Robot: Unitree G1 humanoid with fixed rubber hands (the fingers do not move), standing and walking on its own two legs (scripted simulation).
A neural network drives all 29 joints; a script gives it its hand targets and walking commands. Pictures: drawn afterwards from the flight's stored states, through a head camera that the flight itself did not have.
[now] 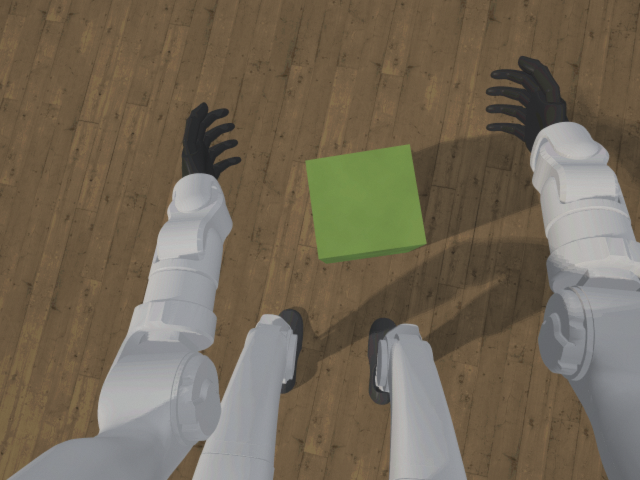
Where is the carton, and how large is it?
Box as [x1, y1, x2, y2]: [305, 144, 426, 263]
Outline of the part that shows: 409,144 305,161 319,259 328,263 406,252 426,243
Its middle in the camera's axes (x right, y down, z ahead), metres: +0.10 -0.06 +0.88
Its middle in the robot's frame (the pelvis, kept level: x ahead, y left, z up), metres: +0.47 -0.02 -0.52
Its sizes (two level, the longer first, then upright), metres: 0.210 0.200 0.250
